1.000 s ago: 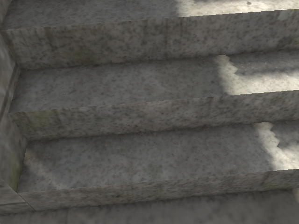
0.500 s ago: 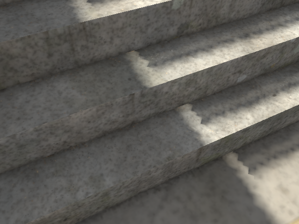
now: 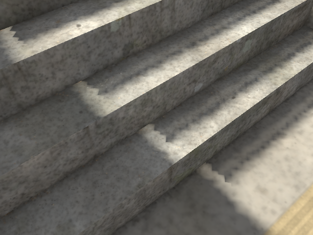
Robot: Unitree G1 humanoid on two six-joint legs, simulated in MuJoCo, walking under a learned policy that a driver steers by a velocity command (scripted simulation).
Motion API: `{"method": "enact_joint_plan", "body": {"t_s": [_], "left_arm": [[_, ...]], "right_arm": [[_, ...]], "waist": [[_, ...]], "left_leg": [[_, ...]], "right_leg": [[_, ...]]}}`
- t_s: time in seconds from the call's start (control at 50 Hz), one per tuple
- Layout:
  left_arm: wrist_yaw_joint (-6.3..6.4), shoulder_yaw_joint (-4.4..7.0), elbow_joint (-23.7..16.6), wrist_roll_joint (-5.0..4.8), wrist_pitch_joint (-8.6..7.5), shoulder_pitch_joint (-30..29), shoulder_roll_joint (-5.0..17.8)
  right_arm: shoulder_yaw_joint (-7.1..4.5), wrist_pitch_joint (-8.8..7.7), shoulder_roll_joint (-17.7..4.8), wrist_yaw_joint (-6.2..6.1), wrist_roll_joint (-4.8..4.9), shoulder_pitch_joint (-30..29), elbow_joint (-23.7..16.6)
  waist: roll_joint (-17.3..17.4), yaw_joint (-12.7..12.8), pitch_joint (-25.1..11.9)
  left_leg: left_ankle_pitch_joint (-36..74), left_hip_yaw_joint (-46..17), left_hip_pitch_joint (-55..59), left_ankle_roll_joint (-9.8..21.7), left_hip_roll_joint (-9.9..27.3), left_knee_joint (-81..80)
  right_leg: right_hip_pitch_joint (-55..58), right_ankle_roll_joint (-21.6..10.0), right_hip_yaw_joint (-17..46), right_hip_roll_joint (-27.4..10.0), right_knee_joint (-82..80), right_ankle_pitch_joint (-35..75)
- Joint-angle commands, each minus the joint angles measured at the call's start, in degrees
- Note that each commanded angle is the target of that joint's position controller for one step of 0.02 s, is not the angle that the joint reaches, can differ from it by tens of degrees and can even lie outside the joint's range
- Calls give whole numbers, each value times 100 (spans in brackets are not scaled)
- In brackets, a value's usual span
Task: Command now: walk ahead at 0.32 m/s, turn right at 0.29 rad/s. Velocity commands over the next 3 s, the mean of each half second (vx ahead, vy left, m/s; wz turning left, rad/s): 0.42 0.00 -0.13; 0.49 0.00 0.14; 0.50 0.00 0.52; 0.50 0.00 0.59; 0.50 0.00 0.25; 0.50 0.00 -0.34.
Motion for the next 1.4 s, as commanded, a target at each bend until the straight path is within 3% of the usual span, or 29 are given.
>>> {"method": "enact_joint_plan", "body": {"t_s": [0.02, 0.1, 0.12, 0.14, 0.16, 0.2, 0.24, 0.34, 0.48, 0.56, 0.58, 0.6, 0.62, 0.64, 0.7, 0.84, 0.9, 0.94, 1.04, 1.14, 1.22, 1.24, 1.26, 1.28, 1.3, 1.32, 1.34, 1.36, 1.4], "left_arm": [[2, 222, -116, 25, -148, 237, 1013], [-21, 197, -110, -47, -227, -63, 919], [-13, 106, -182, -54, -306, -182, 614], [-38, -37, -365, -131, -391, -298, 140], [-11, 45, -390, -9, -382, -385, 555], [-107, 62, -191, 72, -378, -235, 634], [-194, 36, -106, 125, -363, -285, 547], [-274, -89, -341, 157, -306, -1081, 257], [-223, -244, -734, 80, -309, -2118, 90], [-51, -91, -296, 98, -450, -800, 385], [20, -27, -65, 191, -537, -63, 528], [108, 83, 12, 312, -575, 688, 1000], [48, 177, 117, 229, -487, 786, 1279], [-18, 146, 105, -3, -447, 465, 934], [-26, -65, -19, -46, -509, -587, 224], [47, -113, 375, -7, -701, 33, 186], [91, -110, 583, 52, -675, 623, 173], [143, -146, 672, 57, -677, 757, 134], [216, -196, 996, 194, -751, 1561, 163], [132, -359, 1368, 135, -743, 2028, -75], [282, -492, 1464, -64, -611, 1571, -93], [286, -484, 1102, -201, -555, 901, 154], [410, -468, 893, -507, -563, 824, 374], [425, -314, 684, -600, -691, 731, 1085], [369, -162, 492, -678, -635, 595, 1340], [250, -53, 114, -563, -514, 498, 1374], [-5, -71, -378, -399, -530, -62, 830], [-193, -4, -534, -110, -572, -300, 845], [-277, -235, -1064, 178, -499, -555, -105]], "right_arm": [[-32, -205, -384, 17, 35, -672, -532], [-26, -362, -324, -81, 55, 306, -240], [-83, -434, -560, -153, 11, 882, -104], [-211, -459, -1178, -216, -46, 1418, -45], [-328, -420, -1446, -190, -7, 1665, 147], [-170, -450, -735, -96, 81, 929, -13], [-89, -529, -450, -93, 90, 754, -12], [-39, -622, -269, -44, 159, 1401, 445], [-34, -644, -380, -116, 136, 1640, 711], [-28, -597, -444, -146, 144, 1402, 750], [15, -578, -382, -156, 165, 1383, 720], [139, -565, 29, -159, 252, 1598, 511], [155, -497, 244, -192, 344, 2278, 615], [15, -427, -265, -246, 165, 1909, 723], [50, -406, -28, -156, 71, 1291, 609], [29, -124, 207, -80, 5, 1078, 692], [6, -39, 292, -130, -4, 612, 554], [-29, -66, 204, -171, -12, -3, 232], [25, -14, 557, -293, 40, -498, -137], [410, -89, 1070, -413, 155, -2086, -1163], [830, -17, 1482, -281, 70, -2782, -2045], [834, 25, 1187, -226, 135, -2061, -1850], [757, 67, 1012, -251, 233, -1471, -1508], [613, 155, 777, -299, 339, -394, -1159], [531, 135, 689, -289, 215, 336, -898], [321, 44, 321, -265, 125, 734, -613], [18, 89, -519, -378, 43, 1075, -368], [-185, 165, -876, -524, -45, 752, -441], [-115, 56, -435, -501, 122, 220, -104]], "waist": [[-667, 207, 258], [-287, -435, 256], [152, -715, 38], [1304, -905, -269], [1172, -818, 69], [421, -345, 627], [493, -232, 523], [462, -343, 286], [578, -415, 387], [465, 246, -371], [299, 553, -824], [-569, 632, -1594], [-1660, 297, -2142], [-585, 231, -1565], [-321, -244, -192], [-501, -326, -158], [-672, -122, -21], [-9, -116, 478], [-257, 58, 348], [114, 125, 913], [65, -334, 880], [254, -615, 490], [-54, -809, -726], [-927, -1184, -1241], [-1667, -1422, -1859], [-1691, -1520, -2131], [432, -1641, -1863], [430, -1189, -2669], [-559, -481, -869]], "left_leg": [[-106, 77, -380, 148, -20, -508], [395, 189, 1931, 385, -195, -1867], [-14, -465, 2903, 484, 340, -2217], [-1729, -2401, 3608, 895, 1564, -3122], [-2573, -3687, 3065, 1334, 2194, -3462], [-2115, -2847, 2413, 1310, 1731, -3447], [-531, -1863, 2338, 1097, 1260, -3535], [2394, -781, 2537, 1186, 934, -3369], [3631, -316, 2261, 1016, 910, -3247], [5747, -156, 2605, 790, 924, -1405], [5072, -35, 2012, 687, 712, -336], [2766, 241, 671, 524, 274, 1440], [-1428, 276, -658, 449, -611, 3230], [-932, -241, -869, 577, -259, 3647], [0, -97, -602, 522, 209, 3151], [670, 60, -706, 375, 102, 3076], [278, 229, -1956, 399, 9, 4992], [120, -164, -3206, 472, 126, 5525], [-898, 73, -4927, 617, -159, 7685], [-2270, -42, -7068, 1010, -183, 8780], [-1894, 869, -5132, 1044, 145, 6908], [-1479, 1486, -2773, 1011, -120, 4881], [-683, 1491, -566, 1026, -730, 4513], [-833, 1882, 39, 962, -1039, 4300], [-988, 1607, 275, 1180, -1194, 3526], [-940, 356, 959, 1546, -1275, 2315], [2149, -3330, 2307, 2574, 394, 447], [2795, -5765, 2206, 2575, 936, -1346], [145, -4796, 527, 2119, 631, -1283]], "right_leg": [[71, -945, 1711, -1637, -777, -1433], [-1313, -562, 1441, -1234, -151, -1266], [-1955, -329, 1041, -893, 608, -1152], [-2781, -36, 42, -127, 2174, -1462], [-3314, -17, -274, 5, 3192, -2032], [-3354, -8, -134, -547, 3841, -1181], [-3170, 163, -484, -783, 3833, -462], [-3453, 505, -1062, -961, 3746, 165], [-2394, 346, -1425, -740, 1650, 739], [-724, -130, -1474, -339, 866, 628], [425, -265, -1284, -598, 702, 951], [1948, -528, 310, -2067, 748, 1213], [2651, -1228, 2243, -3114, 362, 2142], [1937, -1081, 1878, -2698, 175, 1507], [-16, -749, 419, -2024, -525, 1773], [-339, -586, -735, -1843, -906, 2045], [155, -807, -427, -2110, -931, 946], [515, -802, -407, -2226, -1040, 345], [1745, -794, -570, -2466, -516, 1590], [1856, -362, -897, -2704, -800, 115], [54, -113, -1890, -2010, -1699, 2672], [-865, -78, -2670, -1592, -1766, 5357], [-1029, -234, -2363, -1836, -1084, 9095], [-499, -215, -2417, -2087, 204, 11918], [338, -230, -2332, -2368, 1625, 13217], [63, -159, -2181, -2052, 3338, 11927], [-2723, 474, -2034, -593, 6659, 4574], [-2793, 474, -782, -86, 8611, 719], [-3818, 273, -350, -487, 8869, 811]]}}
Next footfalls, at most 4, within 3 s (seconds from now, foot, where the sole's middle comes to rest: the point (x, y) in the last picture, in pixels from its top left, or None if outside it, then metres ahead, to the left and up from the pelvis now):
0.12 left None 0.11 0.13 -0.79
0.58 right None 0.41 -0.08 -0.79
1.30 left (143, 162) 0.73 0.12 -0.58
1.82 right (158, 64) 1.11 0.07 -0.38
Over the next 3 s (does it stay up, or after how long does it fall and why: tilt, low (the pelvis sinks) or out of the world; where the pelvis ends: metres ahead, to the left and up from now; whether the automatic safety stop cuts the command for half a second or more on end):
stays up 1.38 0.47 0.76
